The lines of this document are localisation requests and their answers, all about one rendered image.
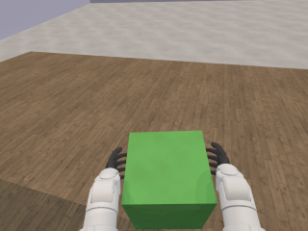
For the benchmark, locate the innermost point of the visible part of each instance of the robot right forearm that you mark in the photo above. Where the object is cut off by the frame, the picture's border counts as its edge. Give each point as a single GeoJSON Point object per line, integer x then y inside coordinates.
{"type": "Point", "coordinates": [236, 200]}

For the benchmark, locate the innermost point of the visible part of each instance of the robot left forearm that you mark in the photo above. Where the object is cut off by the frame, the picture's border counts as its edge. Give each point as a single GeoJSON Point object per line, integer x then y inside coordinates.
{"type": "Point", "coordinates": [102, 206]}

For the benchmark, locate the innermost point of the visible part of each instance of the left robot hand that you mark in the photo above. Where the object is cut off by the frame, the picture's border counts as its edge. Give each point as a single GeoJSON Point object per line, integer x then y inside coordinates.
{"type": "Point", "coordinates": [114, 163]}

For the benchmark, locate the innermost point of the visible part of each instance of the right robot hand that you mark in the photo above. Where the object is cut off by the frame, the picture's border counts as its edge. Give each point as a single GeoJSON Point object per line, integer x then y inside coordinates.
{"type": "Point", "coordinates": [221, 157]}

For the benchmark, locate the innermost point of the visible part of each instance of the carton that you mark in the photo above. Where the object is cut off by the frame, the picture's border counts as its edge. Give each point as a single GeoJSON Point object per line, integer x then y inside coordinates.
{"type": "Point", "coordinates": [167, 181]}

